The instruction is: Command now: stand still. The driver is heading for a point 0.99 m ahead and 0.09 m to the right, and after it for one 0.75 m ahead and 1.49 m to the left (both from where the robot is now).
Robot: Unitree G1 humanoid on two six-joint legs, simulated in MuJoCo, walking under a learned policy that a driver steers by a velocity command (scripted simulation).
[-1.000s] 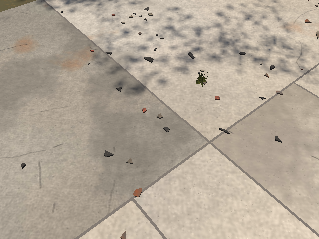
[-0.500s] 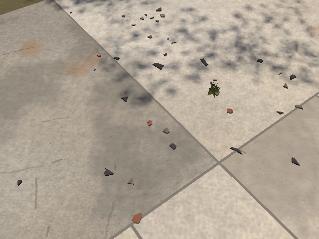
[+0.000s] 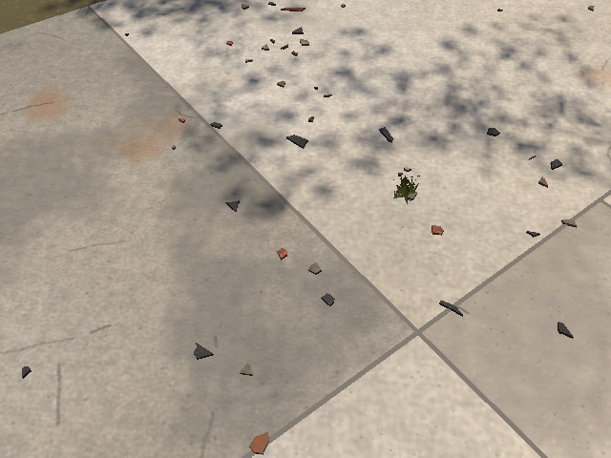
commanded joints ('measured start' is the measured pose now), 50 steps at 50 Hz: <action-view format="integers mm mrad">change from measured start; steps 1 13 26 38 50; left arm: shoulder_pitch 22 131 264 257 68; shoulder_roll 90 74 131 177 110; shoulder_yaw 16 36 7 36 44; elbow -20 23 17 10 -114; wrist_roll -1 -34 8 -1 -11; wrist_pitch -2 -97 -90 -63 -75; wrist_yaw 5 -37 -22 -15 -7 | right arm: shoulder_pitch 75 33 -228 -84 -41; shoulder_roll -93 -170 -80 -227 -182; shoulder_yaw -15 -55 -51 -96 -56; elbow -10 -58 -201 -200 -132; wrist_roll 0 35 21 34 -6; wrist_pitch -2 -56 -69 -81 -101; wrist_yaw -3 18 42 75 59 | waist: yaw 1 88 49 -131 27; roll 3 119 -52 -116 47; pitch -21 89 74 -117 -7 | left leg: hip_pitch -102 -175 -592 11 -48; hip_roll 24 183 106 -43 208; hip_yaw -20 -208 -1 81 -186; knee -106 -162 330 23 -433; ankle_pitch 178 -54 267 257 249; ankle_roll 25 146 29 148 249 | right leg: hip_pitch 128 153 267 321 -359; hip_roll -38 14 -217 -212 -188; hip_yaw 38 -55 141 -7 77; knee -49 -5 -409 39 538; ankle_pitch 199 -112 243 794 66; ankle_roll -43 -96 -180 -95 -28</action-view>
